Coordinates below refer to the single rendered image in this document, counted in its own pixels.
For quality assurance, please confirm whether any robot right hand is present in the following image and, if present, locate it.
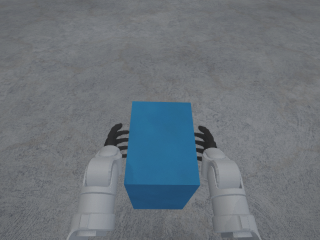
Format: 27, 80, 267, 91
194, 125, 217, 161

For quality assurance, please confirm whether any carton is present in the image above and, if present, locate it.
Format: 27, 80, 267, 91
124, 101, 200, 210

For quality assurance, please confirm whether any robot left forearm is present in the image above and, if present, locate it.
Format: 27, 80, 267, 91
66, 145, 123, 240

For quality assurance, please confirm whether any robot left hand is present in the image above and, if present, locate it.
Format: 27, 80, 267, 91
104, 123, 130, 158

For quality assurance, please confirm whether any robot right forearm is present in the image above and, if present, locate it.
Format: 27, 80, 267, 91
201, 147, 262, 240

